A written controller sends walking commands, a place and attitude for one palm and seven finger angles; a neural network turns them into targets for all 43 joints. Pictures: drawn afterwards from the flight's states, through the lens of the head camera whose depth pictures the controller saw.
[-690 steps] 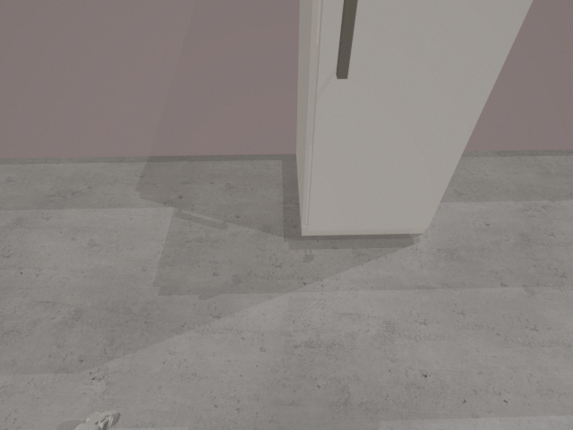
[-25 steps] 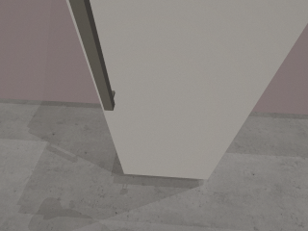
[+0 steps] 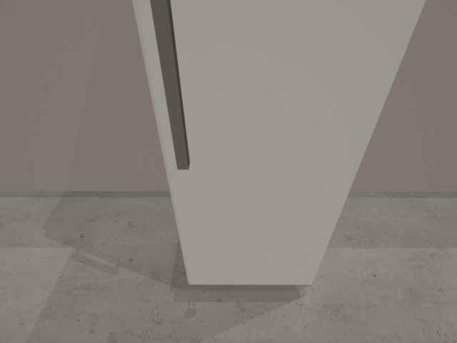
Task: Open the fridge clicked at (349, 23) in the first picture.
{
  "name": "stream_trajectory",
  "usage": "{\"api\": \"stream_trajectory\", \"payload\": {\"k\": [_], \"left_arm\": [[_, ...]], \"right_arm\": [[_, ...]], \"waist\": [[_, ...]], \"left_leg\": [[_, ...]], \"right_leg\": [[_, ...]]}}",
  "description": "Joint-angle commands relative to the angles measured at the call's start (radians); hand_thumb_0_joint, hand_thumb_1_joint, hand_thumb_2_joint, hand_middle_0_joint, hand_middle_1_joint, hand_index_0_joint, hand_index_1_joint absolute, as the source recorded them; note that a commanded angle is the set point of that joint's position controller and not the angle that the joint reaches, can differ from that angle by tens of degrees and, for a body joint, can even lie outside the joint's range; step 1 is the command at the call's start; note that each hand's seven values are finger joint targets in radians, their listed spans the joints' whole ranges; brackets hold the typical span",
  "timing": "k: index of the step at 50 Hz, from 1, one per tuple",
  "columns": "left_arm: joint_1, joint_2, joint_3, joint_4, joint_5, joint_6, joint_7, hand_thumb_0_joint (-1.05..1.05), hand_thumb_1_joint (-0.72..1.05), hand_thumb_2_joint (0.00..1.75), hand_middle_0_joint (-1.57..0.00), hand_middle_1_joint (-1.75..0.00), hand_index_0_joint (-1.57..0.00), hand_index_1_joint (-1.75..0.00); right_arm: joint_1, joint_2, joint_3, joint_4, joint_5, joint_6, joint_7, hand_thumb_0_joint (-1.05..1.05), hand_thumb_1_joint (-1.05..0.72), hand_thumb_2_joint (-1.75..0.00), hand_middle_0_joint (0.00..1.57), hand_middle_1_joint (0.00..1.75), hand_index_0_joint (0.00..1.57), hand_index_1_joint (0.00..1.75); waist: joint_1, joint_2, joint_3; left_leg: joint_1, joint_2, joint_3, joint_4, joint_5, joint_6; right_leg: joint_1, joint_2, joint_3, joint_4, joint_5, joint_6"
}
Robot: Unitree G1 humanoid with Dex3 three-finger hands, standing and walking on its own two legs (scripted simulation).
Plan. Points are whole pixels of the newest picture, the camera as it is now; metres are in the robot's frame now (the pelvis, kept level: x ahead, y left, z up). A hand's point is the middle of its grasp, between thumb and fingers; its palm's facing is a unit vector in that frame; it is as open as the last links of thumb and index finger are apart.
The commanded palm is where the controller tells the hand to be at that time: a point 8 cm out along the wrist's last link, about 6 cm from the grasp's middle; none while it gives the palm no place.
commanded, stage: come to a stop and stand still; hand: left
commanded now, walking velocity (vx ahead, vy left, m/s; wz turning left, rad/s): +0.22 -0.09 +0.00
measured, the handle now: (173, 73) +0.54 +0.14 +0.27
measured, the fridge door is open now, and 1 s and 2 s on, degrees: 0 0 0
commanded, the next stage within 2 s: look again from close up in 1.16 s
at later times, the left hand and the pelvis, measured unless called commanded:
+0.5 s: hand out of the picture -0.08 +0.21 -0.17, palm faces +0.07 -0.98 -0.17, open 7.4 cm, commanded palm none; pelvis -0.08 +0.03 +0.01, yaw +0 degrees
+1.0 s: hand out of the picture -0.13 +0.20 -0.17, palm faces +0.08 -0.98 -0.17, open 7.4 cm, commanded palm none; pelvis -0.12 +0.03 +0.00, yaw -1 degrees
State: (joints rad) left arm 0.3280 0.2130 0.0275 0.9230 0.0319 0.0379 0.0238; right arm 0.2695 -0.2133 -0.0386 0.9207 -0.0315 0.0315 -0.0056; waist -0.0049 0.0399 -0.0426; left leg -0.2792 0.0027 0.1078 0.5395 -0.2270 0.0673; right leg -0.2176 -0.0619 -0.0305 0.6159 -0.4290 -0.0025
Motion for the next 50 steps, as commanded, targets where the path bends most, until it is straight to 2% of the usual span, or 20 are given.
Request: {"api": "stream_trajectory", "payload": {"k": [1,2,4,5,8,11,14,16,17,20,29,30,32,33,36,42,46,47,49,50], "left_arm": [[0.221,0.051,0.025,0.016,0.001,0.003,-0.016,0.00,0.90,0.90,-0.20,-0.30,-0.20,-0.30],[0.266,0.060,0.031,0.028,0.001,-0.001,-0.012,0.00,0.90,0.90,-0.20,-0.30,-0.20,-0.30],[0.252,0.157,0.054,0.015,-0.002,-0.020,0.011,0.00,0.90,0.90,-0.20,-0.30,-0.20,-0.30],[0.152,0.161,0.059,-0.010,-0.016,-0.037,0.025,0.00,0.90,0.90,-0.20,-0.30,-0.20,-0.30],[0.000,0.146,0.052,-0.034,-0.006,-0.065,0.022,0.00,0.90,0.90,-0.20,-0.30,-0.20,-0.30],[0.091,0.141,0.049,0.017,0.004,-0.058,0.012,0.00,0.90,0.90,-0.20,-0.30,-0.20,-0.30],[0.095,0.119,0.046,0.045,-0.003,-0.029,0.003,0.00,0.90,0.90,-0.20,-0.30,-0.20,-0.30],[0.102,0.014,0.030,0.018,-0.014,-0.017,-0.007,0.00,0.90,0.90,-0.20,-0.30,-0.20,-0.30],[0.055,-0.006,0.031,-0.007,-0.012,-0.015,-0.009,0.00,0.90,0.90,-0.20,-0.30,-0.20,-0.30],[0.145,-0.025,0.030,0.049,0.001,-0.007,-0.022,0.00,0.90,0.90,-0.20,-0.30,-0.20,-0.30],[0.292,-0.058,0.039,0.084,-0.007,0.009,-0.020,0.00,0.90,0.90,-0.20,-0.30,-0.20,-0.30],[0.329,-0.036,0.041,0.094,-0.004,0.001,-0.010,0.00,0.90,0.90,-0.20,-0.30,-0.20,-0.30],[0.255,0.059,0.051,0.055,-0.005,-0.015,0.023,0.00,0.90,0.90,-0.20,-0.30,-0.20,-0.30],[0.131,0.058,0.057,0.024,-0.011,-0.027,0.027,0.00,0.90,0.90,-0.20,-0.30,-0.20,-0.30],[-0.027,0.044,0.044,0.000,-0.013,-0.076,0.030,0.00,0.90,0.90,-0.20,-0.30,-0.20,-0.30],[0.093,0.073,0.056,0.068,0.005,-0.066,0.015,0.00,0.90,0.90,-0.20,-0.30,-0.20,-0.30],[0.049,0.062,0.058,0.071,-0.002,-0.041,0.009,0.00,0.90,0.90,-0.20,-0.30,-0.20,-0.30],[0.048,0.031,0.052,0.070,-0.008,-0.034,0.003,0.00,0.90,0.90,-0.20,-0.30,-0.20,-0.30],[0.051,-0.052,0.034,0.037,-0.015,-0.030,-0.011,0.00,0.90,0.90,-0.20,-0.30,-0.20,-0.30],[0.013,-0.035,0.036,0.016,-0.007,-0.029,-0.019,0.00,0.90,0.90,-0.20,-0.30,-0.20,-0.30]], "right_arm": [[-0.036,-0.158,-0.045,-0.056,-0.006,-0.006,-0.016,0.00,-0.90,-0.90,0.20,0.30,0.20,0.30],[-0.036,-0.129,-0.039,-0.053,-0.002,-0.004,-0.016,0.00,-0.90,-0.90,0.20,0.30,0.20,0.30],[-0.055,-0.040,-0.028,-0.082,0.014,0.002,-0.008,0.00,-0.90,-0.90,0.20,0.30,0.20,0.30],[-0.055,-0.076,-0.040,-0.085,0.010,0.006,-0.002,0.00,-0.90,-0.90,0.20,0.30,0.20,0.30],[0.101,-0.034,-0.038,-0.017,0.015,-0.006,0.018,0.00,-0.90,-0.90,0.20,0.30,0.20,0.30],[0.107,0.016,-0.024,-0.001,0.023,-0.019,0.019,0.00,-0.90,-0.90,0.20,0.30,0.20,0.30],[0.252,0.015,-0.020,0.052,0.019,-0.029,-0.003,0.00,-0.90,-0.90,0.20,0.30,0.20,0.30],[0.317,-0.109,-0.043,0.061,-0.001,-0.038,-0.023,0.00,-0.90,-0.90,0.20,0.30,0.20,0.30],[0.276,-0.167,-0.058,0.050,0.000,-0.038,-0.039,0.00,-0.90,-0.90,0.20,0.30,0.20,0.30],[0.095,-0.114,-0.036,0.031,0.003,-0.050,-0.035,0.00,-0.90,-0.90,0.20,0.30,0.20,0.30],[0.127,-0.087,-0.051,0.081,-0.013,-0.016,-0.041,0.00,-0.90,-0.90,0.20,0.30,0.20,0.30],[0.126,-0.042,-0.046,0.086,-0.003,-0.014,-0.037,0.00,-0.90,-0.90,0.20,0.30,0.20,0.30],[0.102,0.042,-0.031,0.046,0.008,-0.006,-0.029,0.00,-0.90,-0.90,0.20,0.30,0.20,0.30],[0.106,0.005,-0.044,0.036,0.006,0.003,-0.015,0.00,-0.90,-0.90,0.20,0.30,0.20,0.30],[0.228,0.024,-0.044,0.095,0.003,0.011,0.010,0.00,-0.90,-0.90,0.20,0.30,0.20,0.30],[0.145,0.067,-0.035,0.062,0.010,-0.008,0.008,0.00,-0.90,-0.90,0.20,0.30,0.20,0.30],[0.312,0.086,-0.017,0.130,0.009,-0.024,-0.007,0.00,-0.90,-0.90,0.20,0.30,0.20,0.30],[0.337,0.067,-0.012,0.144,0.005,-0.030,-0.018,0.00,-0.90,-0.90,0.20,0.30,0.20,0.30],[0.295,-0.058,-0.032,0.105,-0.005,-0.036,-0.041,0.00,-0.90,-0.90,0.20,0.30,0.20,0.30],[0.234,-0.075,-0.037,0.077,-0.002,-0.035,-0.048,0.00,-0.90,-0.90,0.20,0.30,0.20,0.30]], "waist": [[0.066,0.011,0.146],[0.080,-0.051,0.153],[0.078,-0.348,0.184],[0.036,-0.269,0.199],[-0.068,-0.086,0.127],[-0.012,-0.172,0.132],[-0.049,-0.137,0.120],[-0.062,0.222,0.161],[-0.048,0.227,0.235],[0.050,0.109,0.154],[0.052,0.022,0.155],[0.068,-0.085,0.162],[0.044,-0.341,0.248],[-0.030,-0.180,0.228],[-0.096,-0.131,0.160],[0.002,-0.149,0.180],[-0.049,-0.138,0.138],[-0.047,-0.023,0.157],[-0.026,0.287,0.243],[-0.006,0.164,0.279]], "left_leg": [[-0.243,0.184,-0.232,-0.327,-0.546,0.000],[-0.284,0.126,-0.175,-0.224,-0.510,-0.024],[-0.352,-0.020,-0.002,0.344,-0.263,-0.076],[-0.334,0.034,-0.110,0.522,-0.210,-0.058],[-0.178,0.072,-0.088,0.450,-0.178,-0.061],[-0.059,0.023,0.003,0.180,-0.196,-0.069],[0.189,-0.007,0.029,-0.048,-0.181,-0.074],[0.140,0.274,-0.414,-0.354,-0.572,0.019],[-0.011,0.398,-0.566,-0.481,-0.655,0.082],[-0.227,0.301,-0.406,-0.468,-0.536,0.041],[-0.277,0.213,-0.217,-0.386,-0.493,-0.013],[-0.329,0.138,-0.153,-0.230,-0.449,-0.042],[-0.452,0.007,-0.026,0.379,-0.261,-0.071],[-0.358,0.034,-0.093,0.531,-0.165,-0.066],[-0.241,0.070,-0.080,0.612,-0.025,-0.081],[-0.132,0.051,-0.019,0.218,-0.187,-0.072],[0.184,0.001,0.025,-0.091,-0.148,-0.050],[0.213,0.028,-0.024,-0.191,-0.182,-0.042],[0.065,0.361,-0.497,-0.472,-0.545,0.093],[-0.063,0.394,-0.506,-0.501,-0.508,0.132]], "right_leg": [[0.119,0.071,-0.108,-0.116,0.010,-0.029],[0.162,0.047,-0.056,-0.219,-0.036,-0.050],[-0.023,-0.301,0.496,-0.555,-0.469,-0.226],[-0.112,-0.335,0.510,-0.574,-0.393,-0.250],[-0.176,-0.228,0.254,-0.457,-0.173,-0.173],[-0.166,-0.177,0.176,-0.432,-0.191,-0.134],[-0.327,-0.119,0.123,-0.311,-0.332,-0.076],[-0.459,0.056,-0.059,0.124,-0.170,0.007],[-0.461,0.031,-0.014,0.301,-0.062,0.009],[-0.268,0.009,0.030,0.470,0.127,-0.005],[0.197,0.100,-0.125,-0.190,0.044,-0.030],[0.251,0.055,-0.050,-0.311,0.034,-0.055],[0.008,-0.316,0.428,-0.577,-0.372,-0.199],[-0.138,-0.315,0.382,-0.602,-0.294,-0.203],[-0.211,-0.199,0.208,-0.552,-0.230,-0.128],[-0.134,-0.203,0.206,-0.508,-0.237,-0.154],[-0.277,-0.127,0.143,-0.383,-0.290,-0.096],[-0.315,-0.071,0.095,-0.262,-0.241,-0.071],[-0.429,0.051,-0.077,0.162,-0.062,-0.010],[-0.371,0.004,-0.014,0.287,-0.010,-0.015]]}}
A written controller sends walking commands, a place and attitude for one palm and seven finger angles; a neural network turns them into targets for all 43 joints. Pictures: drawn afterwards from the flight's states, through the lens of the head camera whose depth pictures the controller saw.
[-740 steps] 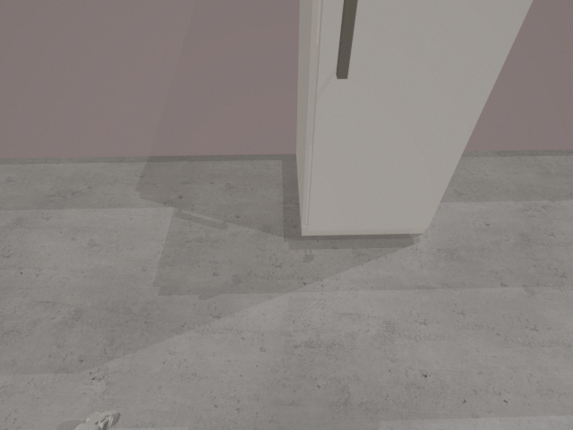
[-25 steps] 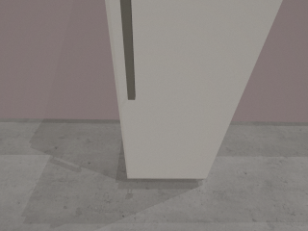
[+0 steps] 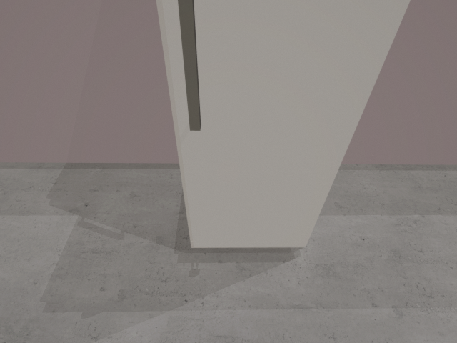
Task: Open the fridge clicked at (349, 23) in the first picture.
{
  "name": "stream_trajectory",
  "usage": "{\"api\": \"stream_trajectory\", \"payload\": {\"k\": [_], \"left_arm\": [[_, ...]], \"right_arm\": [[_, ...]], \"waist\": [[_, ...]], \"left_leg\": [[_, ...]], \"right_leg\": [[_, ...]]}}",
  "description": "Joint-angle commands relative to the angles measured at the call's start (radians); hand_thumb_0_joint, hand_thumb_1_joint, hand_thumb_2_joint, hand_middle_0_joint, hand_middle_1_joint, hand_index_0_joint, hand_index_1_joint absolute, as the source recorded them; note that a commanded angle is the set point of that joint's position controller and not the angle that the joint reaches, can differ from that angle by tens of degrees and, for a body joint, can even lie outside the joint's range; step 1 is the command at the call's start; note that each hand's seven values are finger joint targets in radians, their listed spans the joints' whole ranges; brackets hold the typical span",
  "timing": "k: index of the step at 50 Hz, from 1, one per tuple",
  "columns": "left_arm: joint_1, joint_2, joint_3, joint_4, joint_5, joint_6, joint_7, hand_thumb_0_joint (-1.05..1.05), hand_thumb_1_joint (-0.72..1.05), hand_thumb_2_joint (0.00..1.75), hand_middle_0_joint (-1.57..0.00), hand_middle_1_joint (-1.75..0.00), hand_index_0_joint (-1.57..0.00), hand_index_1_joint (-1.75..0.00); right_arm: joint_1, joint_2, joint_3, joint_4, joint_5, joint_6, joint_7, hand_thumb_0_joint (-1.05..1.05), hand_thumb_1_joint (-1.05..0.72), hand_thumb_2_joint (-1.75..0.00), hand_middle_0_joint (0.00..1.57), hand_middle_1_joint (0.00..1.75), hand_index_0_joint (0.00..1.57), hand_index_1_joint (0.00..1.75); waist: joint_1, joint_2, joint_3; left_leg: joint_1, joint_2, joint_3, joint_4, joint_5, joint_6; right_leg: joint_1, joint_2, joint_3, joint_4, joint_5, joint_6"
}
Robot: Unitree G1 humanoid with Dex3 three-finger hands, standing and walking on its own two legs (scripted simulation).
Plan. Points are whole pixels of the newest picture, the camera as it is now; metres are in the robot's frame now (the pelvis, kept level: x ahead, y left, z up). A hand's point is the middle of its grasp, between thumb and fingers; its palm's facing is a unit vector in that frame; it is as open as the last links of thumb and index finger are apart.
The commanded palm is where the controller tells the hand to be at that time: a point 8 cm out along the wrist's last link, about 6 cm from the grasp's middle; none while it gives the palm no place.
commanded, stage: come to a stop and stand still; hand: left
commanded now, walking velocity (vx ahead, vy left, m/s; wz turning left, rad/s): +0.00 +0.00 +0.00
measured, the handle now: (189, 36) +0.65 +0.12 +0.26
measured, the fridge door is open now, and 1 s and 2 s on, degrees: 0 0 0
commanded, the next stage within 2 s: look again from close up in 0.16 s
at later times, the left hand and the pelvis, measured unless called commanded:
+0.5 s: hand out of the picture +0.02 +0.15 -0.17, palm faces +0.06 -0.98 -0.18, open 7.3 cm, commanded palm none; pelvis +0.03 +0.00 +0.01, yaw +0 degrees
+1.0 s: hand out of the picture +0.02 +0.18 -0.17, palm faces +0.03 -0.98 -0.20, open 7.4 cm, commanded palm none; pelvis +0.02 +0.01 +0.01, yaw -1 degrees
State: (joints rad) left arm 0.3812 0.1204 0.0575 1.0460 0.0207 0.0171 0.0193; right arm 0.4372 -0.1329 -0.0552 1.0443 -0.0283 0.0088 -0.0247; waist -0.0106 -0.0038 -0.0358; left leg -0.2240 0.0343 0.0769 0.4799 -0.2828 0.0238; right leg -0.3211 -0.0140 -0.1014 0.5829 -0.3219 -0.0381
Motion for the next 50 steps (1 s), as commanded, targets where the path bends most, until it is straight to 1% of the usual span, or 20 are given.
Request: {"api": "stream_trajectory", "payload": {"k": [1,2,3,4,5,7,8,9,10,11,12,13,14,16,18,21,26,39,45,50], "left_arm": [[-0.025,0.042,0.004,-0.086,0.013,-0.007,-0.018,0.00,0.90,0.90,-0.20,-0.30,-0.20,-0.30],[-0.007,0.029,-0.001,-0.068,0.013,-0.009,-0.018,0.00,0.90,0.90,-0.20,-0.30,-0.20,-0.30],[0.002,0.018,-0.008,-0.061,0.008,-0.012,-0.017,0.00,0.90,0.90,-0.20,-0.30,-0.20,-0.30],[0.006,0.012,-0.014,-0.056,0.004,-0.017,-0.014,0.00,0.90,0.90,-0.20,-0.30,-0.20,-0.30],[0.001,0.011,-0.017,-0.047,0.002,-0.022,-0.014,0.00,0.90,0.90,-0.20,-0.30,-0.20,-0.30],[0.050,0.013,-0.019,-0.022,-0.003,-0.033,-0.006,0.00,0.90,0.90,-0.20,-0.30,-0.20,-0.30],[0.062,0.037,-0.019,-0.005,-0.004,-0.038,0.004,0.00,0.90,0.90,-0.20,-0.30,-0.20,-0.30],[0.063,0.069,-0.021,0.000,-0.004,-0.045,0.012,0.00,0.90,0.90,-0.20,-0.30,-0.20,-0.30],[0.048,0.110,-0.016,-0.001,-0.008,-0.045,0.017,0.00,0.90,0.90,-0.20,-0.30,-0.20,-0.30],[0.025,0.128,-0.014,-0.007,-0.006,-0.041,0.016,0.00,0.90,0.90,-0.20,-0.30,-0.20,-0.30],[0.003,0.119,-0.014,-0.005,-0.009,-0.048,0.017,0.00,0.90,0.90,-0.20,-0.30,-0.20,-0.30],[-0.018,0.105,-0.020,-0.003,-0.010,-0.050,0.019,0.00,0.90,0.90,-0.20,-0.30,-0.20,-0.30],[-0.024,0.089,-0.025,0.002,-0.011,-0.050,0.020,0.00,0.90,0.90,-0.20,-0.30,-0.20,-0.30],[-0.021,0.076,-0.030,0.009,-0.011,-0.051,0.020,0.00,0.90,0.90,-0.20,-0.30,-0.20,-0.30],[0.001,0.073,-0.030,0.019,-0.014,-0.051,0.020,0.00,0.90,0.90,-0.20,-0.30,-0.20,-0.30],[0.018,0.075,-0.031,0.032,-0.012,-0.048,0.023,0.00,0.90,0.90,-0.20,-0.30,-0.20,-0.30],[0.011,0.075,-0.035,0.039,-0.009,-0.044,0.023,0.00,0.90,0.90,-0.20,-0.30,-0.20,-0.30],[-0.013,0.087,-0.034,0.039,-0.007,-0.035,0.019,0.00,0.90,0.90,-0.20,-0.30,-0.20,-0.30],[-0.015,0.093,-0.034,0.035,-0.007,-0.034,0.019,0.00,0.90,0.90,-0.20,-0.30,-0.20,-0.30],[-0.018,0.095,-0.033,0.032,-0.007,-0.034,0.019,0.00,0.90,0.90,-0.20,-0.30,-0.20,-0.30]], "right_arm": [[-0.001,-0.134,-0.007,-0.043,-0.008,-0.022,-0.023,0.00,-0.90,-0.90,0.20,0.30,0.20,0.30],[-0.046,-0.116,0.002,-0.040,-0.005,-0.029,-0.021,0.00,-0.90,-0.90,0.20,0.30,0.20,0.30],[-0.061,-0.113,0.006,-0.040,-0.003,-0.031,-0.018,0.00,-0.90,-0.90,0.20,0.30,0.20,0.30],[-0.062,-0.111,0.009,-0.034,-0.003,-0.031,-0.017,0.00,-0.90,-0.90,0.20,0.30,0.20,0.30],[-0.057,-0.110,0.011,-0.023,-0.002,-0.029,-0.019,0.00,-0.90,-0.90,0.20,0.30,0.20,0.30],[-0.023,-0.101,0.014,-0.001,0.002,-0.021,-0.020,0.00,-0.90,-0.90,0.20,0.30,0.20,0.30],[-0.003,-0.071,0.019,0.010,0.010,-0.021,-0.018,0.00,-0.90,-0.90,0.20,0.30,0.20,0.30],[0.009,-0.034,0.027,0.013,0.018,-0.020,-0.017,0.00,-0.90,-0.90,0.20,0.30,0.20,0.30],[0.021,-0.013,0.032,0.014,0.018,-0.013,-0.012,0.00,-0.90,-0.90,0.20,0.30,0.20,0.30],[0.045,-0.002,0.032,0.025,0.014,-0.014,-0.009,0.00,-0.90,-0.90,0.20,0.30,0.20,0.30],[0.039,0.006,0.034,0.045,0.011,-0.006,-0.010,0.00,-0.90,-0.90,0.20,0.30,0.20,0.30],[0.039,-0.004,0.034,0.054,0.011,-0.004,-0.009,0.00,-0.90,-0.90,0.20,0.30,0.20,0.30],[0.039,-0.005,0.035,0.059,0.011,-0.006,-0.009,0.00,-0.90,-0.90,0.20,0.30,0.20,0.30],[0.041,-0.011,0.038,0.072,0.014,-0.015,-0.010,0.00,-0.90,-0.90,0.20,0.30,0.20,0.30],[0.011,-0.025,0.037,0.072,0.015,-0.025,-0.015,0.00,-0.90,-0.90,0.20,0.30,0.20,0.30],[-0.026,-0.035,0.035,0.064,0.017,-0.027,-0.020,0.00,-0.90,-0.90,0.20,0.30,0.20,0.30],[-0.046,-0.049,0.032,0.061,0.017,-0.022,-0.022,0.00,-0.90,-0.90,0.20,0.30,0.20,0.30],[-0.075,-0.071,0.033,0.054,0.014,-0.019,-0.018,0.00,-0.90,-0.90,0.20,0.30,0.20,0.30],[-0.070,-0.077,0.033,0.051,0.014,-0.018,-0.015,0.00,-0.90,-0.90,0.20,0.30,0.20,0.30],[-0.062,-0.077,0.033,0.052,0.014,-0.021,-0.013,0.00,-0.90,-0.90,0.20,0.30,0.20,0.30]], "waist": [[0.029,0.177,0.193],[0.044,0.165,0.166],[0.044,0.151,0.154],[0.038,0.145,0.140],[0.032,0.106,0.120],[0.047,0.017,0.103],[0.041,-0.040,0.103],[0.029,-0.130,0.115],[0.008,-0.157,0.141],[-0.016,-0.095,0.121],[-0.017,-0.149,0.104],[-0.023,-0.177,0.130],[-0.024,-0.165,0.146],[-0.021,-0.075,0.130],[-0.002,0.020,0.100],[0.008,0.048,0.082],[0.006,0.017,0.081],[0.009,0.010,0.124],[0.010,-0.012,0.126],[0.013,-0.001,0.119]], "left_leg": [[-0.166,0.302,-0.421,-0.430,-0.396,0.157],[-0.172,0.247,-0.333,-0.404,-0.308,0.130],[-0.155,0.219,-0.262,-0.372,-0.230,0.120],[-0.133,0.203,-0.224,-0.335,-0.175,0.119],[-0.115,0.187,-0.201,-0.297,-0.127,0.114],[-0.114,0.142,-0.155,-0.182,-0.098,0.074],[-0.153,0.097,-0.114,-0.120,-0.080,0.042],[-0.188,0.040,-0.057,-0.050,-0.075,0.007],[-0.163,0.013,-0.025,-0.012,-0.081,-0.011],[-0.073,0.010,-0.018,-0.013,-0.041,-0.011],[-0.016,0.018,-0.026,0.009,-0.018,-0.014],[-0.002,0.026,-0.033,0.008,0.020,-0.013],[0.015,0.031,-0.039,-0.019,0.059,-0.011],[0.022,0.050,-0.047,-0.075,0.126,-0.012],[0.016,0.070,-0.056,-0.106,0.191,-0.012],[0.019,0.076,-0.055,-0.106,0.222,-0.012],[0.042,0.079,-0.055,-0.106,0.225,-0.011],[0.024,0.079,-0.071,-0.149,0.140,-0.005],[0.018,0.078,-0.076,-0.156,0.106,-0.002],[0.012,0.079,-0.080,-0.162,0.106,0.000]], "right_leg": [[-0.183,-0.057,0.092,0.368,-0.056,0.019],[-0.129,-0.048,0.081,0.347,-0.029,0.022],[-0.087,-0.052,0.065,0.277,-0.019,0.030],[-0.041,-0.050,0.050,0.184,-0.032,0.036],[0.006,-0.037,0.034,0.097,-0.026,0.040],[0.143,-0.017,0.022,-0.138,0.075,0.050],[0.205,-0.053,0.095,-0.197,0.099,0.039],[0.204,-0.151,0.249,-0.261,0.047,-0.001],[0.141,-0.232,0.318,-0.322,0.015,-0.046],[0.074,-0.250,0.311,-0.322,-0.012,-0.062],[0.020,-0.202,0.298,-0.344,-0.048,-0.056],[-0.005,-0.176,0.272,-0.347,-0.036,-0.048],[-0.015,-0.158,0.235,-0.333,0.003,-0.038],[0.038,-0.118,0.180,-0.265,0.145,-0.019],[0.113,-0.097,0.151,-0.212,0.272,-0.005],[0.152,-0.097,0.140,-0.191,0.354,0.000],[0.149,-0.099,0.134,-0.187,0.370,0.003],[0.123,-0.090,0.135,-0.209,0.219,0.013],[0.113,-0.088,0.139,-0.216,0.179,0.014],[0.121,-0.088,0.137,-0.211,0.179,0.015]]}}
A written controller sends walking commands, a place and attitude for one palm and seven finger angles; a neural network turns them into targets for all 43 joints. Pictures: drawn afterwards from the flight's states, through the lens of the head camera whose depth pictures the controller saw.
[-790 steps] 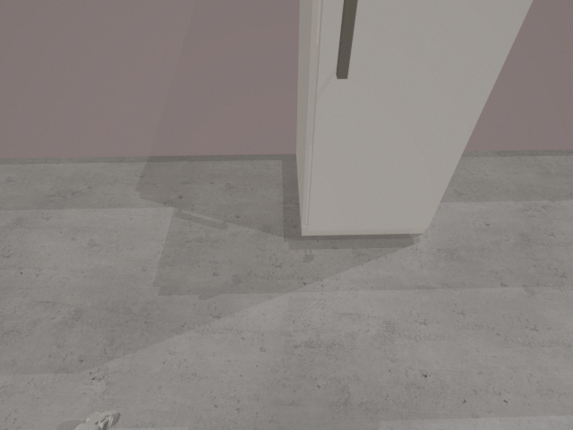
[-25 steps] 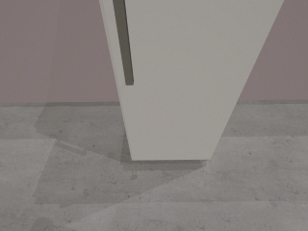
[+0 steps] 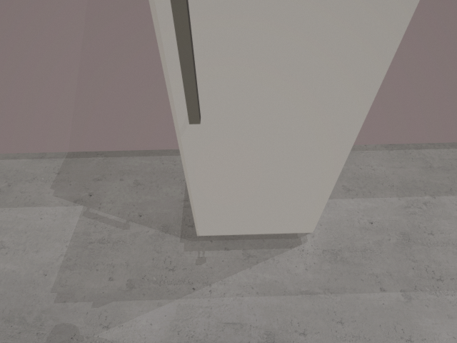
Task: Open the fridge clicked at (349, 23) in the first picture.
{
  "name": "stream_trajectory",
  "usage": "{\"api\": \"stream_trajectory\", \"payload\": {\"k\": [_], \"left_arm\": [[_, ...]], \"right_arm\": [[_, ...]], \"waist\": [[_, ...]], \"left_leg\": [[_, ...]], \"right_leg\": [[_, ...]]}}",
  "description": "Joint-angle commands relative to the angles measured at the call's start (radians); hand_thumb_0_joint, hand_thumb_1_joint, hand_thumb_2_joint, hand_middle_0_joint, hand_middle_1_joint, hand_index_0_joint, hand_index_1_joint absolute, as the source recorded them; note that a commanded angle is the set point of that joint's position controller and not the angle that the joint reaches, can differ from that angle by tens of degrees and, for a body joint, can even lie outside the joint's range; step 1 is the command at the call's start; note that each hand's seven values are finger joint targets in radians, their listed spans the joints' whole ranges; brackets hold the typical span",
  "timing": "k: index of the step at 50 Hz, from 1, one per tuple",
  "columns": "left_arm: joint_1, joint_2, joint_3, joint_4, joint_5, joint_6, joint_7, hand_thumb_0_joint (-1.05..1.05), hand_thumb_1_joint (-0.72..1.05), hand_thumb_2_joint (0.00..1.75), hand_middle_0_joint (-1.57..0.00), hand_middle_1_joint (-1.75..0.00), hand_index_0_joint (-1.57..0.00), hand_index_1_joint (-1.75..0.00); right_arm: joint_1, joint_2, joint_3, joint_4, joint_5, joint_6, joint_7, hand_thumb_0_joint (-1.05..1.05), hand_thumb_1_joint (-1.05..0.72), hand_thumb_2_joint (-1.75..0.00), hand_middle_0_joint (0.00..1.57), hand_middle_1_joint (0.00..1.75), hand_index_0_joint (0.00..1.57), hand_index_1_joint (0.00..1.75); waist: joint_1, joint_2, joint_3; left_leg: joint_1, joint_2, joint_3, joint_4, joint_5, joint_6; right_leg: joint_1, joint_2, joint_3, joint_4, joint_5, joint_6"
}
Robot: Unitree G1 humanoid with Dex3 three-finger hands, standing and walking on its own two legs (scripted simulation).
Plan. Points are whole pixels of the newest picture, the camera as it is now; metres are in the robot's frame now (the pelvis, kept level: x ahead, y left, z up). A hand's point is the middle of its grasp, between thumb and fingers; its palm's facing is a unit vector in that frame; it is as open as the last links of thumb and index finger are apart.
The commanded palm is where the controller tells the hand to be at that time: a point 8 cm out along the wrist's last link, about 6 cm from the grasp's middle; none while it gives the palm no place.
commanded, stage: look again from close up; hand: left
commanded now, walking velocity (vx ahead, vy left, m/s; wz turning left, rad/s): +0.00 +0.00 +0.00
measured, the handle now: (184, 22) +0.63 +0.12 +0.26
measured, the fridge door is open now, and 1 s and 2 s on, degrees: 0 0 0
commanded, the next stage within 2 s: shuffle to correct the standing spot in 0.30 s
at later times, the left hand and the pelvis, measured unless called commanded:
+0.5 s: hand out of the picture -0.01 +0.16 -0.17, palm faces +0.04 -0.98 -0.18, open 7.4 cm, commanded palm none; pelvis +0.00 +0.00 +0.00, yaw +0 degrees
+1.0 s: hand out of the picture +0.02 +0.13 -0.19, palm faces +0.14 -0.98 -0.10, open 7.4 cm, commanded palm none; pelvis +0.12 +0.00 -0.02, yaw +3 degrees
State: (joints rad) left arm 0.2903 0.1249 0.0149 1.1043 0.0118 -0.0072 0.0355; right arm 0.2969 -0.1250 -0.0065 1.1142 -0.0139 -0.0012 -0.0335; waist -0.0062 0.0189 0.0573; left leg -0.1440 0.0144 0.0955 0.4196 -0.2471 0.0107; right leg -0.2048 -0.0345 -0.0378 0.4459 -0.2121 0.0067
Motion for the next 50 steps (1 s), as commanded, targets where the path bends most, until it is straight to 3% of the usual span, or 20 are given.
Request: {"api": "stream_trajectory", "payload": {"k": [1,12,20,25,28,30,32,33,34,35,36,37,40,42,44,45,46,47,48,50], "left_arm": [[0.072,0.087,0.011,-0.025,0.002,-0.009,0.002,0.00,0.90,0.90,-0.20,-0.30,-0.20,-0.30],[0.077,0.084,0.011,-0.024,0.003,-0.009,0.001,0.00,0.90,0.90,-0.20,-0.30,-0.20,-0.30],[0.084,0.084,0.011,-0.018,0.004,-0.012,0.002,0.00,0.90,0.90,-0.20,-0.30,-0.20,-0.30],[0.093,0.077,0.020,-0.024,0.017,0.001,-0.009,0.00,0.90,0.90,-0.20,-0.30,-0.20,-0.30],[0.110,0.062,0.028,-0.035,0.024,0.002,-0.019,0.00,0.90,0.90,-0.20,-0.30,-0.20,-0.30],[0.134,0.058,0.030,-0.037,0.024,-0.004,-0.024,0.00,0.90,0.90,-0.20,-0.30,-0.20,-0.30],[0.160,0.063,0.036,-0.034,0.021,-0.011,-0.025,0.00,0.90,0.90,-0.20,-0.30,-0.20,-0.30],[0.184,0.076,0.040,-0.028,0.019,-0.017,-0.023,0.00,0.90,0.90,-0.20,-0.30,-0.20,-0.30],[0.217,0.105,0.048,-0.018,0.017,-0.020,-0.019,0.00,0.90,0.90,-0.20,-0.30,-0.20,-0.30],[0.258,0.135,0.057,-0.009,0.012,-0.022,-0.011,0.00,0.90,0.90,-0.20,-0.30,-0.20,-0.30],[0.283,0.134,0.061,-0.007,0.011,-0.026,-0.008,0.00,0.90,0.90,-0.20,-0.30,-0.20,-0.30],[0.274,0.122,0.059,-0.002,0.014,-0.033,-0.006,0.00,0.90,0.90,-0.20,-0.30,-0.20,-0.30],[0.232,0.097,0.056,-0.005,0.023,-0.045,-0.001,0.00,0.90,0.90,-0.20,-0.30,-0.20,-0.30],[0.192,0.106,0.053,-0.010,0.025,-0.044,-0.004,0.00,0.90,0.90,-0.20,-0.30,-0.20,-0.30],[0.157,0.096,0.047,-0.009,0.010,-0.037,-0.012,0.00,0.90,0.90,-0.20,-0.30,-0.20,-0.30],[0.160,0.074,0.041,-0.009,0.006,-0.034,-0.017,0.00,0.90,0.90,-0.20,-0.30,-0.20,-0.30],[0.175,0.031,0.035,-0.031,0.002,-0.031,-0.025,0.00,0.90,0.90,-0.20,-0.30,-0.20,-0.30],[0.137,0.030,0.028,-0.065,0.009,-0.031,-0.025,0.00,0.90,0.90,-0.20,-0.30,-0.20,-0.30],[0.102,0.055,0.037,-0.080,0.020,-0.023,-0.025,0.00,0.90,0.90,-0.20,-0.30,-0.20,-0.30],[0.056,0.046,0.043,-0.069,0.026,-0.017,-0.031,0.00,0.90,0.90,-0.20,-0.30,-0.20,-0.30]], "right_arm": [[0.081,-0.083,-0.015,-0.018,-0.002,-0.013,-0.005,0.00,-0.90,-0.90,0.20,0.30,0.20,0.30],[0.096,-0.078,-0.016,-0.015,-0.003,-0.013,-0.004,0.00,-0.90,-0.90,0.20,0.30,0.20,0.30],[0.099,-0.080,-0.017,-0.015,-0.001,-0.015,-0.005,0.00,-0.90,-0.90,0.20,0.30,0.20,0.30],[0.114,-0.099,-0.030,-0.017,-0.014,0.001,-0.001,0.00,-0.90,-0.90,0.20,0.30,0.20,0.30],[0.109,-0.116,-0.040,-0.030,-0.018,0.003,-0.001,0.00,-0.90,-0.90,0.20,0.30,0.20,0.30],[0.106,-0.115,-0.044,-0.041,-0.015,-0.002,-0.001,0.00,-0.90,-0.90,0.20,0.30,0.20,0.30],[0.107,-0.099,-0.041,-0.048,-0.015,-0.007,-0.003,0.00,-0.90,-0.90,0.20,0.30,0.20,0.30],[0.105,-0.079,-0.036,-0.053,-0.013,-0.012,-0.002,0.00,-0.90,-0.90,0.20,0.30,0.20,0.30],[0.092,-0.051,-0.027,-0.061,-0.011,-0.015,0.000,0.00,-0.90,-0.90,0.20,0.30,0.20,0.30],[0.075,-0.035,-0.026,-0.077,-0.012,-0.014,0.003,0.00,-0.90,-0.90,0.20,0.30,0.20,0.30],[0.021,-0.045,-0.028,-0.095,-0.014,-0.016,0.007,0.00,-0.90,-0.90,0.20,0.30,0.20,0.30],[-0.010,-0.056,-0.033,-0.108,-0.014,-0.020,0.010,0.00,-0.90,-0.90,0.20,0.30,0.20,0.30],[-0.028,-0.034,-0.034,-0.109,-0.006,-0.031,0.019,0.00,-0.90,-0.90,0.20,0.30,0.20,0.30],[0.010,-0.014,-0.029,-0.097,-0.002,-0.036,0.023,0.00,-0.90,-0.90,0.20,0.30,0.20,0.30],[0.117,-0.009,-0.024,-0.053,-0.007,-0.043,0.015,0.00,-0.90,-0.90,0.20,0.30,0.20,0.30],[0.211,-0.049,-0.035,-0.018,-0.011,-0.050,0.008,0.00,-0.90,-0.90,0.20,0.30,0.20,0.30],[0.292,-0.150,-0.058,0.001,-0.023,-0.058,-0.005,0.00,-0.90,-0.90,0.20,0.30,0.20,0.30],[0.339,-0.215,-0.072,0.007,-0.023,-0.049,-0.015,0.00,-0.90,-0.90,0.20,0.30,0.20,0.30],[0.301,-0.224,-0.073,-0.004,-0.022,-0.037,-0.015,0.00,-0.90,-0.90,0.20,0.30,0.20,0.30],[0.192,-0.159,-0.053,-0.028,-0.022,-0.049,-0.017,0.00,-0.90,-0.90,0.20,0.30,0.20,0.30]], "waist": [[0.005,-0.019,0.021],[0.005,-0.013,0.037],[0.003,-0.019,0.020],[0.001,0.004,0.080],[0.006,0.053,0.127],[0.015,0.028,0.123],[0.023,-0.005,0.109],[0.033,-0.061,0.096],[0.048,-0.170,0.099],[0.056,-0.268,0.081],[0.073,-0.265,0.093],[0.065,-0.226,0.101],[0.034,-0.099,0.060],[0.001,-0.107,0.022],[-0.047,-0.097,-0.002],[-0.080,-0.005,-0.049],[-0.095,0.215,-0.086],[-0.111,0.294,-0.070],[-0.101,0.162,-0.031],[-0.055,0.109,0.064]], "left_leg": [[-0.068,0.098,-0.100,-0.105,0.073,0.013],[-0.086,0.096,-0.103,-0.117,0.015,0.015],[-0.068,0.099,-0.099,-0.102,0.052,0.014],[-0.142,0.120,-0.164,-0.177,-0.353,0.047],[-0.214,0.158,-0.232,-0.214,-0.465,0.080],[-0.224,0.154,-0.241,-0.180,-0.426,0.089],[-0.249,0.117,-0.200,-0.101,-0.352,0.079],[-0.288,0.079,-0.153,-0.019,-0.292,0.065],[-0.364,0.021,-0.068,0.115,-0.221,0.041],[-0.414,0.004,-0.007,0.261,-0.202,0.029],[-0.457,0.026,-0.023,0.397,-0.247,0.028],[-0.496,0.046,-0.046,0.493,-0.262,0.028],[-0.463,0.080,-0.046,0.480,-0.262,0.022],[-0.319,0.075,-0.015,0.302,-0.196,0.017],[-0.060,0.016,0.072,0.096,0.026,0.012],[0.092,0.042,0.021,0.035,0.095,0.023],[0.233,0.260,-0.277,-0.042,0.191,0.101],[0.257,0.445,-0.484,-0.133,0.321,0.207],[0.177,0.478,-0.470,-0.140,0.264,0.248],[0.025,0.416,-0.383,-0.160,0.333,0.207]], "right_leg": [[0.003,-0.065,0.076,-0.070,0.070,-0.029],[-0.020,-0.063,0.080,-0.075,0.025,-0.029],[-0.020,-0.064,0.081,-0.071,0.053,-0.030],[-0.084,-0.028,0.032,-0.029,-0.274,-0.021],[-0.092,-0.005,-0.008,0.047,-0.272,-0.016],[-0.073,-0.012,0.002,0.044,-0.240,-0.023],[-0.030,-0.045,0.043,0.001,-0.257,-0.037],[0.020,-0.081,0.110,-0.049,-0.286,-0.060],[0.092,-0.148,0.208,-0.121,-0.336,-0.097],[0.130,-0.238,0.324,-0.207,-0.394,-0.145],[0.126,-0.289,0.384,-0.260,-0.345,-0.191],[0.138,-0.307,0.387,-0.263,-0.243,-0.221],[0.166,-0.297,0.238,-0.179,0.101,-0.231],[0.108,-0.246,0.131,-0.115,0.205,-0.192],[-0.010,-0.150,0.019,-0.008,0.190,-0.128],[-0.072,-0.102,-0.024,0.159,0.180,-0.099],[-0.268,-0.014,-0.083,0.392,-0.040,-0.040],[-0.408,0.025,-0.075,0.606,-0.373,-0.025],[-0.423,-0.018,-0.004,0.709,-0.370,-0.040],[-0.440,-0.068,0.029,0.743,-0.248,-0.022]]}}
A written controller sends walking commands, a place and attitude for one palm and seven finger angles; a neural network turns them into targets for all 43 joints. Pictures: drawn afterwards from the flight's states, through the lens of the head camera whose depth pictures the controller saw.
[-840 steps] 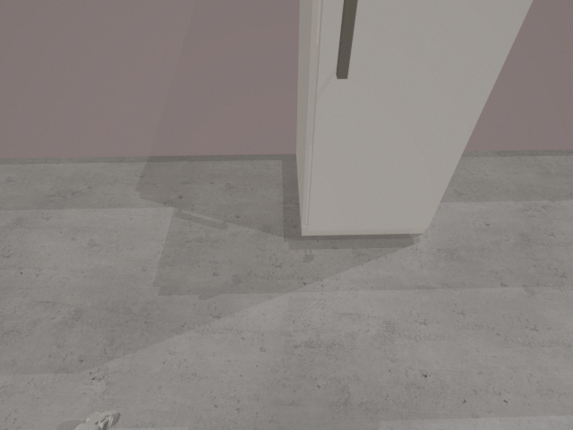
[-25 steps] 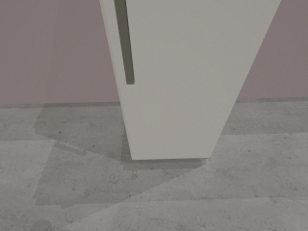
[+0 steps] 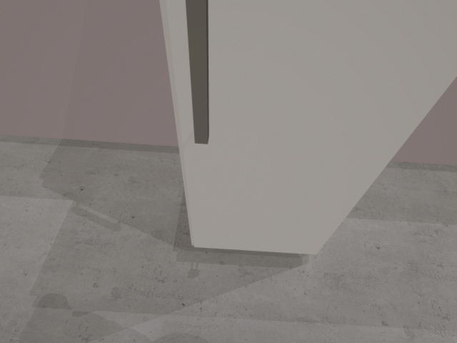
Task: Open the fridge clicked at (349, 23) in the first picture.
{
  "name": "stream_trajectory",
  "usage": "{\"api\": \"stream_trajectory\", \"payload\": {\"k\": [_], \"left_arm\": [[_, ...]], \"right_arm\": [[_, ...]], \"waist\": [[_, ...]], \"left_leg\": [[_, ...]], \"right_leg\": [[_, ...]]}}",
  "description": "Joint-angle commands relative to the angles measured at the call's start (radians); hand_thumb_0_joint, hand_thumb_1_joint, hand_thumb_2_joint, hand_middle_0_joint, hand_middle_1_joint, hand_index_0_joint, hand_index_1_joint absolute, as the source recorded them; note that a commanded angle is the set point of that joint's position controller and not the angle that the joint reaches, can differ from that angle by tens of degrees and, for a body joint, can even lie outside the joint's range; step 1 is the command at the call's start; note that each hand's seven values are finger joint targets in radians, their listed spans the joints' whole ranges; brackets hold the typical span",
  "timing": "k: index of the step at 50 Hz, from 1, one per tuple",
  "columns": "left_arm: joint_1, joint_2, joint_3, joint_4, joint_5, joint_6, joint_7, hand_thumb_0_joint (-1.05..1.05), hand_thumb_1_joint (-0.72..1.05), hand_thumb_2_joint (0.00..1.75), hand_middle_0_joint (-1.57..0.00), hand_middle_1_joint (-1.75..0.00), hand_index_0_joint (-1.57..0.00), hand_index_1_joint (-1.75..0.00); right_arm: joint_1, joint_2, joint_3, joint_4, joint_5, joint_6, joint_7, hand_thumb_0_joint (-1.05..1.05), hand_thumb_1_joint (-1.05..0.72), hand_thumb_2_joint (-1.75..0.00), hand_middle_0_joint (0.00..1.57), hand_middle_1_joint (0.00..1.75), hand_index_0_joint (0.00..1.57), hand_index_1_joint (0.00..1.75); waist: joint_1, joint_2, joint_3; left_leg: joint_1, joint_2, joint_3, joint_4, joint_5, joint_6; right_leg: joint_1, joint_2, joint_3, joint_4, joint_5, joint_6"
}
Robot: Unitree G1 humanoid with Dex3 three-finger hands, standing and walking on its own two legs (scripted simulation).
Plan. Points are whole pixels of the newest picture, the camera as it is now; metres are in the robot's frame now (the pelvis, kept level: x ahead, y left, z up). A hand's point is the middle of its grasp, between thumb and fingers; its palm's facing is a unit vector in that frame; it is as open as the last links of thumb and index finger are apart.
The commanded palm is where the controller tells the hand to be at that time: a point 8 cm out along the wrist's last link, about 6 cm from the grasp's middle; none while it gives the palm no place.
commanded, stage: shuffle to correct the standing spot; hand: left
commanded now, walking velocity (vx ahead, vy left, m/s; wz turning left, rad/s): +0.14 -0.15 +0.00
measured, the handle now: (200, 25) +0.51 +0.09 +0.28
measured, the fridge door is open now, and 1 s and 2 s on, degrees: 0 0 0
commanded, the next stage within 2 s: come to a stop and stand still in 0.12 s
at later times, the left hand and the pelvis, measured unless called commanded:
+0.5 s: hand (173, 321) +0.18 +0.12 -0.15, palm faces +0.08 -0.97 -0.23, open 7.2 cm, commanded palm none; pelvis +0.10 -0.06 +0.01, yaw +2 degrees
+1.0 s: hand out of the picture +0.08 +0.19 -0.16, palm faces +0.07 -0.97 -0.23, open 7.4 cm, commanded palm none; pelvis +0.07 +0.00 +0.01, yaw +1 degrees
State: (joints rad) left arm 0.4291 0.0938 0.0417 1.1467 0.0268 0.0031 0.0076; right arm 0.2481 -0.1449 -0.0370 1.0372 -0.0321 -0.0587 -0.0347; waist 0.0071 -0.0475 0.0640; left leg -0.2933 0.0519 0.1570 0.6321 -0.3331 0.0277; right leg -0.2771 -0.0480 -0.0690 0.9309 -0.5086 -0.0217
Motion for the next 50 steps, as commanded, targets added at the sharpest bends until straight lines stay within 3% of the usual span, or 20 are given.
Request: {"api": "stream_trajectory", "payload": {"k": [1,6,10,11,12,13,14,15,16,21,29,32,33,34,35,36,40,42,47,50], "left_arm": [[-0.085,0.070,0.019,-0.114,0.010,-0.023,-0.008,0.00,0.90,0.90,-0.20,-0.30,-0.20,-0.30],[-0.087,0.044,0.016,-0.125,-0.001,-0.003,-0.025,0.00,0.90,0.90,-0.20,-0.30,-0.20,-0.30],[-0.110,0.085,0.026,-0.134,0.004,-0.006,-0.031,0.00,0.90,0.90,-0.20,-0.30,-0.20,-0.30],[-0.063,0.112,0.035,-0.126,0.004,-0.009,-0.031,0.00,0.90,0.90,-0.20,-0.30,-0.20,-0.30],[0.015,0.161,0.045,-0.102,0.006,-0.019,-0.025,0.00,0.90,0.90,-0.20,-0.30,-0.20,-0.30],[0.064,0.257,0.064,-0.092,0.012,-0.031,-0.006,0.00,0.90,0.90,-0.20,-0.30,-0.20,-0.30],[0.048,0.274,0.050,-0.100,-0.008,-0.030,0.005,0.00,0.90,0.90,-0.20,-0.30,-0.20,-0.30],[-0.033,0.247,0.039,-0.114,-0.008,-0.031,0.015,0.00,0.90,0.90,-0.20,-0.30,-0.20,-0.30],[-0.096,0.244,0.041,-0.123,0.000,-0.035,0.022,0.00,0.90,0.90,-0.20,-0.30,-0.20,-0.30],[-0.149,0.255,0.050,-0.157,0.003,-0.011,0.040,0.00,0.90,0.90,-0.20,-0.30,-0.20,-0.30],[-0.223,0.271,0.065,-0.214,0.012,0.003,0.046,0.00,0.90,0.90,-0.20,-0.30,-0.20,-0.30],[-0.261,0.266,0.061,-0.225,0.006,0.013,0.039,0.00,0.90,0.90,-0.20,-0.30,-0.20,-0.30],[-0.246,0.244,0.056,-0.224,-0.001,0.019,0.035,0.00,0.90,0.90,-0.20,-0.30,-0.20,-0.30],[-0.211,0.192,0.046,-0.235,-0.008,0.029,0.030,0.00,0.90,0.90,-0.20,-0.30,-0.20,-0.30],[-0.203,0.157,0.035,-0.241,-0.008,0.037,0.031,0.00,0.90,0.90,-0.20,-0.30,-0.20,-0.30],[-0.214,0.170,0.037,-0.240,-0.007,0.044,0.034,0.00,0.90,0.90,-0.20,-0.30,-0.20,-0.30],[-0.159,0.165,0.039,-0.185,0.005,0.045,0.023,0.00,0.90,0.90,-0.20,-0.30,-0.20,-0.30],[-0.154,0.158,0.029,-0.180,0.000,0.039,0.023,0.00,0.90,0.90,-0.20,-0.30,-0.20,-0.30],[-0.159,0.131,0.005,-0.171,-0.003,0.030,0.024,0.00,0.90,0.90,-0.20,-0.30,-0.20,-0.30],[-0.074,0.129,0.000,-0.121,-0.003,0.019,0.031,0.00,0.90,0.90,-0.20,-0.30,-0.20,-0.30]], "right_arm": [[0.209,-0.130,-0.017,0.038,-0.003,0.004,-0.017,0.00,-0.90,-0.90,0.20,0.30,0.20,0.30],[0.110,-0.156,-0.030,0.012,-0.007,0.006,-0.022,0.00,-0.90,-0.90,0.20,0.30,0.20,0.30],[0.104,-0.174,-0.049,0.017,-0.008,0.030,-0.016,0.00,-0.90,-0.90,0.20,0.30,0.20,0.30],[0.098,-0.178,-0.051,0.015,-0.005,0.033,-0.014,0.00,-0.90,-0.90,0.20,0.30,0.20,0.30],[0.109,-0.156,-0.049,0.016,0.000,0.034,-0.007,0.00,-0.90,-0.90,0.20,0.30,0.20,0.30],[0.153,-0.076,-0.031,0.007,0.007,0.036,0.000,0.00,-0.90,-0.90,0.20,0.30,0.20,0.30],[0.143,-0.060,-0.019,-0.013,0.021,0.055,-0.012,0.00,-0.90,-0.90,0.20,0.30,0.20,0.30],[0.121,-0.053,-0.019,-0.011,0.025,0.067,-0.016,0.00,-0.90,-0.90,0.20,0.30,0.20,0.30],[0.114,-0.039,-0.018,0.005,0.026,0.071,-0.010,0.00,-0.90,-0.90,0.20,0.30,0.20,0.30],[0.053,-0.061,-0.024,0.005,0.020,0.099,0.001,0.00,-0.90,-0.90,0.20,0.30,0.20,0.30],[-0.018,-0.086,-0.037,-0.076,0.016,0.107,0.019,0.00,-0.90,-0.90,0.20,0.30,0.20,0.30],[0.060,-0.085,-0.036,-0.063,0.016,0.090,0.018,0.00,-0.90,-0.90,0.20,0.30,0.20,0.30],[0.081,-0.109,-0.037,-0.059,0.014,0.083,0.018,0.00,-0.90,-0.90,0.20,0.30,0.20,0.30],[0.067,-0.185,-0.050,-0.076,0.006,0.072,0.016,0.00,-0.90,-0.90,0.20,0.30,0.20,0.30],[0.021,-0.242,-0.058,-0.115,0.002,0.076,0.011,0.00,-0.90,-0.90,0.20,0.30,0.20,0.30],[-0.039,-0.239,-0.048,-0.134,-0.005,0.084,0.011,0.00,-0.90,-0.90,0.20,0.30,0.20,0.30],[-0.095,-0.173,-0.028,-0.141,-0.001,0.073,-0.004,0.00,-0.90,-0.90,0.20,0.30,0.20,0.30],[-0.065,-0.165,-0.027,-0.128,0.004,0.068,-0.005,0.00,-0.90,-0.90,0.20,0.30,0.20,0.30],[0.012,-0.154,-0.027,-0.077,0.007,0.065,-0.006,0.00,-0.90,-0.90,0.20,0.30,0.20,0.30],[0.008,-0.146,-0.023,-0.051,0.017,0.063,-0.001,0.00,-0.90,-0.90,0.20,0.30,0.20,0.30]], "waist": [[-0.055,0.155,0.074],[-0.016,0.160,0.004],[-0.020,0.196,0.001],[0.010,0.166,-0.033],[0.048,0.056,-0.084],[0.059,-0.236,-0.164],[0.042,-0.268,-0.210],[0.016,-0.140,-0.138],[0.004,-0.196,-0.112],[0.024,-0.071,-0.082],[0.014,-0.130,-0.122],[-0.031,-0.107,-0.141],[-0.038,-0.039,-0.148],[-0.029,0.209,-0.144],[-0.022,0.374,-0.111],[-0.015,0.328,-0.072],[0.020,0.184,-0.056],[0.006,0.135,-0.095],[-0.028,0.164,-0.126],[0.008,0.130,-0.119]], "left_leg": [[0.122,0.359,-0.382,-0.380,0.428,0.173],[0.100,0.264,-0.171,-0.344,0.413,0.112],[0.079,0.225,-0.135,-0.241,0.361,0.062],[0.058,0.206,-0.114,-0.161,0.349,0.037],[-0.004,0.146,-0.060,-0.019,0.269,0.002],[-0.168,0.022,0.020,0.229,-0.047,-0.045],[-0.121,0.006,-0.083,0.339,-0.313,-0.052],[-0.089,0.034,-0.138,0.350,-0.301,-0.049],[-0.097,0.049,-0.141,0.365,-0.272,-0.047],[-0.142,-0.002,-0.130,0.378,-0.188,-0.075],[-0.097,-0.009,-0.159,0.232,-0.117,-0.079],[0.078,-0.024,-0.106,-0.074,0.075,-0.072],[0.175,-0.005,-0.108,-0.190,0.197,-0.067],[0.211,0.162,-0.298,-0.274,0.376,-0.012],[0.106,0.300,-0.417,-0.338,0.553,0.077],[-0.019,0.315,-0.390,-0.347,0.477,0.152],[0.044,0.204,-0.286,-0.334,0.383,0.136],[0.129,0.190,-0.274,-0.332,0.392,0.140],[0.218,0.205,-0.320,-0.352,0.371,0.151],[0.154,0.163,-0.288,-0.317,0.314,0.099]], "right_leg": [[-0.335,-0.068,0.065,0.241,0.086,0.016],[-0.182,-0.060,0.010,-0.105,0.184,0.037],[-0.042,0.008,-0.085,-0.341,0.295,0.038],[0.057,0.016,-0.084,-0.428,0.360,0.034],[0.205,-0.020,-0.031,-0.486,0.441,0.023],[0.367,-0.246,0.220,-0.531,0.719,-0.047],[0.294,-0.345,0.280,-0.559,0.939,-0.128],[0.197,-0.343,0.221,-0.557,1.021,-0.157],[0.160,-0.313,0.191,-0.525,1.115,-0.153],[0.166,-0.319,0.151,-0.511,1.145,-0.170],[0.132,-0.318,0.139,-0.519,0.922,-0.168],[0.066,-0.255,0.102,-0.441,0.723,-0.098],[0.006,-0.202,0.074,-0.382,0.574,-0.054],[-0.105,-0.083,-0.001,-0.267,0.253,0.014],[-0.125,0.004,-0.007,-0.099,-0.085,0.053],[-0.083,-0.004,0.056,0.027,-0.096,0.046],[-0.173,0.014,0.096,0.175,0.057,0.045],[-0.166,0.014,0.086,0.103,0.066,0.056],[-0.054,0.007,0.045,-0.238,0.031,0.053],[0.099,0.006,0.029,-0.509,0.224,0.043]]}}
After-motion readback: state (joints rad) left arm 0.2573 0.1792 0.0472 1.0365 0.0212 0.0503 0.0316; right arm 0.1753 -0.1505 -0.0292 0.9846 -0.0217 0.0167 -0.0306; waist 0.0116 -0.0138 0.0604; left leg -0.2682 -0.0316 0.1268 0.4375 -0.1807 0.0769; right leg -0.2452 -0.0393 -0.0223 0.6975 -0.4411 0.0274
